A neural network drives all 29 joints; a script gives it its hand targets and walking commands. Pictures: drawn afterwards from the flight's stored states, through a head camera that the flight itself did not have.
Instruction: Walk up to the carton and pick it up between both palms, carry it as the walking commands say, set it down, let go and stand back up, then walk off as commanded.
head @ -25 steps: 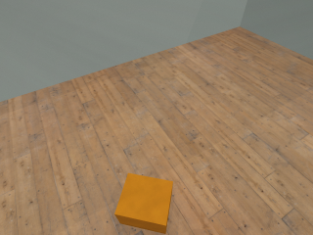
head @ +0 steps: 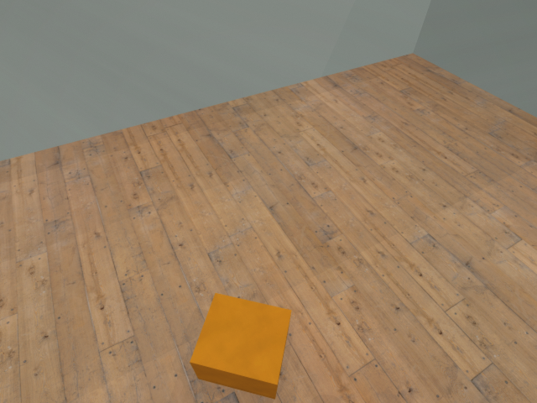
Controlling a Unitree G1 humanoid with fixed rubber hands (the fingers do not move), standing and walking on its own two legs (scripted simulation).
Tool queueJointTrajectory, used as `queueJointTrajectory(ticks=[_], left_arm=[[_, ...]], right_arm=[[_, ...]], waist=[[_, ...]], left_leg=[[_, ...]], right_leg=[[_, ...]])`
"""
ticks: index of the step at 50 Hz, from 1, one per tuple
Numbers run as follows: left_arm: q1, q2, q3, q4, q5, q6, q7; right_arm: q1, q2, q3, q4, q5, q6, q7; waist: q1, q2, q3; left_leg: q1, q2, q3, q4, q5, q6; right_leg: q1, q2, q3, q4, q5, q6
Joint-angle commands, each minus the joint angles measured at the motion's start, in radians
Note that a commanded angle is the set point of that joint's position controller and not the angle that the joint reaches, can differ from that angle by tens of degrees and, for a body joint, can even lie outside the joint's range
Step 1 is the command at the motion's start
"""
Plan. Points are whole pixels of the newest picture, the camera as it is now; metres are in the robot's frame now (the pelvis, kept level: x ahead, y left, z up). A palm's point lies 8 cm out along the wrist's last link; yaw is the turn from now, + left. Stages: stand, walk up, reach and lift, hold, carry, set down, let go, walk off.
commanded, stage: walk up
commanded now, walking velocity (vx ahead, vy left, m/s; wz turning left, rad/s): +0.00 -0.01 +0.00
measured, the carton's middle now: (244, 344) +0.45 +0.08 -0.69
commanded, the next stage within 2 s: none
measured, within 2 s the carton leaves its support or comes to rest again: neither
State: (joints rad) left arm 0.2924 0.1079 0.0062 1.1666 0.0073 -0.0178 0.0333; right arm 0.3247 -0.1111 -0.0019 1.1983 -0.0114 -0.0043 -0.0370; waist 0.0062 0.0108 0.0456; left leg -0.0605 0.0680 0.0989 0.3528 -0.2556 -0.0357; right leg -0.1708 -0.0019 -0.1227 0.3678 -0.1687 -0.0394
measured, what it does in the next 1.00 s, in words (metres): steps on the spot: left foot, then right foot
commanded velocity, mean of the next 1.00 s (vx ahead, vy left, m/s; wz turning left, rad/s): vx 0.05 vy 0.04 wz -0.14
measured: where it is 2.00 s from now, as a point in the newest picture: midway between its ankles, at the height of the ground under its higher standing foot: outside the picture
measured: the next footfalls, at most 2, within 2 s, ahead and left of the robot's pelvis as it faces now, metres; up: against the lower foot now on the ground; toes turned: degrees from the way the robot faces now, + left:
left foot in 0.36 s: +0.05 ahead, +0.21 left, +0.00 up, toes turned +2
right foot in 0.70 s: +0.01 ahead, -0.07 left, +0.00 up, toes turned -14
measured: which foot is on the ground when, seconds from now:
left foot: down 0.00-0.08, up 0.10-0.34, down 0.36-1.00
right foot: down 0.00-0.36, up 0.38-0.68, down 0.70-1.00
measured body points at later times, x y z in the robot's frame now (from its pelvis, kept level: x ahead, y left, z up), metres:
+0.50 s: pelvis -0.01 +0.10 +0.00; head -0.01 +0.11 +0.45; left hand +0.03 +0.35 -0.16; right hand -0.05 -0.13 -0.15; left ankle +0.01 +0.21 -0.75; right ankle -0.03 -0.05 -0.68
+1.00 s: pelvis +0.02 +0.08 -0.01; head +0.04 +0.07 +0.44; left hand +0.09 +0.31 -0.16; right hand -0.02 -0.14 -0.17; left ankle +0.01 +0.21 -0.75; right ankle -0.02 +0.00 -0.75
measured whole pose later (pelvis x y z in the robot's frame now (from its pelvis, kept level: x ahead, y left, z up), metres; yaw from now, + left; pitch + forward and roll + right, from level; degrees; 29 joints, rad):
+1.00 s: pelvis +0.02 +0.08 -0.01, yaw -8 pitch +0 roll +0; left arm 0.22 0.17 0.02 1.09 0.00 0.01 0.04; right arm 0.30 -0.14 -0.03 1.08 -0.02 -0.01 -0.04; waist -0.03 0.00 0.03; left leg -0.16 0.09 0.16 0.48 -0.31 -0.03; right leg -0.18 0.00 -0.11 0.50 -0.31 -0.04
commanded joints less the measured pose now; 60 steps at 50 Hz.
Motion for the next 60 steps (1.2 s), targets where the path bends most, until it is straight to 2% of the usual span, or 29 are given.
queueJointTrajectory(ticks=[1,2,3,4,6,8,10,13,15,16,17,18,19,20,21,23,25,28,30,31,32,34,35,37,39,42,48,56,60], left_arm=[[0.061,0.087,0.011,-0.021,0.000,-0.009,0.005],[0.072,0.123,0.018,-0.014,-0.007,-0.002,0.012],[0.208,0.256,0.051,-0.001,0.005,0.014,0.027],[0.250,0.292,0.064,0.006,0.014,0.023,0.043],[0.153,0.269,0.069,-0.035,0.007,0.027,0.051],[0.011,0.221,0.074,-0.087,0.004,0.026,0.040],[-0.031,0.206,0.076,-0.100,0.023,0.026,0.024],[-0.033,0.198,0.079,-0.102,0.026,0.036,0.003],[0.003,0.196,0.074,-0.094,0.022,0.045,-0.005],[0.003,0.173,0.060,-0.102,0.018,0.049,-0.005],[0.004,0.133,0.042,-0.139,0.011,0.052,-0.008],[0.013,0.110,0.038,-0.169,0.015,0.065,-0.011],[0.040,0.132,0.051,-0.167,0.021,0.079,-0.013],[0.021,0.171,0.065,-0.173,0.016,0.087,-0.017],[0.021,0.164,0.062,-0.162,0.014,0.082,-0.021],[0.057,0.141,0.042,-0.104,0.015,0.056,-0.034],[0.041,0.122,0.024,-0.106,0.014,0.035,-0.037],[-0.071,0.104,0.014,-0.156,0.016,0.009,-0.040],[-0.085,0.080,0.000,-0.160,0.010,-0.010,-0.031],[-0.050,0.079,-0.002,-0.154,0.004,-0.017,-0.025],[0.014,0.095,0.004,-0.135,-0.006,-0.022,-0.008],[0.084,0.192,0.034,-0.100,-0.010,-0.024,0.005],[0.073,0.212,0.042,-0.084,-0.014,-0.009,0.007],[0.009,0.182,0.022,-0.075,-0.002,-0.003,0.002],[-0.012,0.149,0.014,-0.088,-0.004,-0.003,0.003],[0.010,0.145,0.028,-0.085,-0.015,0.011,0.010],[0.006,0.143,0.029,-0.102,-0.011,0.022,0.009],[-0.018,0.191,0.037,-0.118,-0.001,0.029,0.009],[-0.032,0.197,0.038,-0.126,0.002,0.035,0.007]], right_arm=[[0.092,-0.073,-0.007,-0.014,-0.004,-0.010,-0.004],[0.076,-0.099,-0.023,-0.026,-0.037,-0.007,-0.003],[0.004,-0.165,-0.064,-0.042,-0.052,0.027,0.002],[-0.015,-0.145,-0.057,-0.081,-0.065,0.053,0.007],[0.021,-0.137,-0.050,-0.094,-0.072,0.060,0.021],[0.060,-0.137,-0.052,-0.090,-0.056,0.043,0.026],[0.072,-0.122,-0.044,-0.092,-0.039,0.037,0.029],[0.054,-0.102,-0.031,-0.097,-0.019,0.028,0.020],[0.125,-0.125,-0.044,-0.078,-0.018,0.008,0.011],[0.159,-0.160,-0.047,-0.066,-0.024,0.005,0.000],[0.194,-0.238,-0.063,-0.071,-0.039,0.002,-0.007],[0.106,-0.300,-0.067,-0.110,-0.045,0.000,-0.011],[-0.020,-0.295,-0.070,-0.153,-0.038,0.009,-0.012],[-0.081,-0.275,-0.070,-0.184,-0.029,0.013,-0.008],[-0.086,-0.238,-0.050,-0.191,-0.022,0.002,-0.005],[-0.065,-0.205,-0.038,-0.177,-0.021,-0.032,0.011],[-0.018,-0.194,-0.031,-0.150,-0.026,-0.039,0.015],[0.093,-0.183,-0.042,-0.094,-0.039,-0.038,0.014],[0.116,-0.170,-0.032,-0.064,-0.043,-0.033,0.014],[0.110,-0.171,-0.028,-0.059,-0.040,-0.030,0.013],[0.085,-0.166,-0.024,-0.060,-0.020,-0.025,0.010],[0.100,-0.120,-0.004,-0.100,0.004,-0.039,0.010],[0.075,-0.130,-0.019,-0.116,0.008,-0.040,0.008],[0.086,-0.105,-0.018,-0.113,0.006,-0.023,0.006],[0.052,-0.120,-0.024,-0.113,0.003,-0.015,0.002],[0.093,-0.143,-0.042,-0.117,-0.004,-0.017,-0.009],[0.060,-0.128,-0.044,-0.128,-0.012,-0.003,-0.016],[0.016,-0.137,-0.049,-0.156,-0.010,0.023,-0.018],[0.016,-0.136,-0.046,-0.155,-0.011,0.028,-0.015]], waist=[[0.001,-0.002,0.060],[0.008,0.007,0.062],[0.065,0.076,0.077],[0.085,0.011,0.028],[0.051,-0.015,0.007],[0.011,-0.155,-0.004],[-0.013,-0.244,-0.026],[-0.026,-0.298,-0.043],[-0.060,-0.200,-0.056],[-0.076,-0.072,-0.035],[-0.082,0.179,0.008],[-0.034,0.350,0.064],[0.024,0.276,0.126],[0.031,0.242,0.150],[0.035,0.148,0.158],[0.031,0.139,0.052],[0.012,0.149,0.068],[-0.045,0.242,0.090],[-0.052,0.217,0.066],[-0.027,0.177,0.045],[0.014,0.114,0.026],[0.027,-0.099,-0.139],[0.013,-0.134,-0.130],[-0.006,-0.133,-0.102],[-0.021,-0.063,-0.034],[-0.031,-0.071,-0.044],[-0.021,0.044,-0.025],[-0.024,-0.078,0.002],[-0.031,-0.081,0.019]], left_leg=[[-0.118,0.066,-0.078,-0.078,0.084,0.044],[-0.162,0.062,-0.012,0.009,0.032,0.029],[-0.383,-0.034,0.056,0.288,-0.132,-0.025],[-0.484,-0.014,-0.069,0.551,-0.251,-0.029],[-0.502,0.019,-0.129,0.739,-0.195,-0.028],[-0.454,0.020,-0.127,0.728,-0.103,-0.019],[-0.342,0.018,-0.072,0.532,-0.078,-0.009],[-0.170,-0.015,0.001,0.294,-0.093,0.005],[-0.041,-0.037,0.065,0.115,0.033,-0.013],[-0.023,0.023,0.015,0.037,0.032,-0.008],[-0.091,0.216,-0.225,-0.118,-0.210,0.033],[-0.273,0.391,-0.462,-0.286,-0.471,0.083],[-0.411,0.388,-0.413,-0.306,-0.526,0.113],[-0.451,0.340,-0.351,-0.290,-0.468,0.137],[-0.414,0.289,-0.282,-0.238,-0.363,0.103],[-0.281,0.224,-0.173,-0.210,-0.316,0.064],[-0.237,0.206,-0.143,-0.205,-0.265,0.090],[-0.163,0.172,-0.114,-0.170,-0.210,0.137],[-0.108,0.173,-0.120,-0.110,-0.046,0.156],[-0.093,0.171,-0.111,-0.058,0.099,0.151],[-0.102,0.157,-0.088,0.026,0.390,0.115],[-0.139,0.096,-0.061,0.087,0.310,0.043],[-0.148,0.086,-0.029,0.082,0.219,0.045],[-0.122,0.041,-0.011,-0.005,0.085,0.027],[-0.062,0.074,-0.024,0.008,0.217,0.031],[-0.023,0.138,-0.008,0.093,0.423,0.047],[-0.077,0.120,0.024,0.108,0.328,0.034],[-0.129,0.059,0.052,0.186,0.046,0.022],[-0.128,0.050,0.044,0.174,-0.026,0.021]], right_leg=[[0.023,-0.111,0.141,-0.079,0.061,0.019],[0.010,-0.139,0.159,-0.074,0.053,0.018],[0.115,-0.330,0.460,-0.120,-0.002,-0.078],[0.103,-0.453,0.618,-0.164,0.003,-0.140],[-0.008,-0.444,0.533,-0.193,-0.178,-0.143],[-0.100,-0.352,0.386,-0.185,-0.295,-0.117],[-0.194,-0.265,0.266,-0.177,-0.270,-0.063],[-0.238,-0.178,0.175,-0.112,-0.222,-0.042],[-0.269,-0.116,0.174,-0.033,-0.311,-0.014],[-0.306,-0.084,0.150,0.052,-0.335,0.005],[-0.391,-0.024,0.096,0.258,-0.351,0.037],[-0.423,0.009,0.101,0.542,-0.337,0.072],[-0.389,-0.013,0.162,0.676,-0.306,0.086],[-0.349,-0.026,0.146,0.729,-0.263,0.094],[-0.355,-0.033,0.161,0.744,-0.214,0.100],[-0.322,-0.024,0.108,0.706,-0.194,0.092],[-0.316,-0.020,0.069,0.579,-0.213,0.096],[-0.263,-0.013,0.023,0.367,-0.261,0.091],[-0.215,-0.006,0.021,0.199,-0.245,0.085],[-0.152,-0.007,0.019,0.067,-0.165,0.078],[-0.044,-0.051,0.043,-0.087,-0.017,0.070],[0.135,-0.172,0.149,0.010,0.443,0.030],[0.156,-0.188,0.140,0.036,0.518,0.009],[0.090,-0.203,0.147,0.035,0.413,-0.019],[-0.001,-0.166,0.122,0.004,0.247,0.000],[-0.020,-0.124,0.065,0.062,0.312,0.023],[-0.025,-0.120,0.078,0.079,0.289,0.004],[-0.065,-0.161,0.169,0.003,0.241,-0.044],[-0.109,-0.162,0.200,-0.032,0.142,-0.052]])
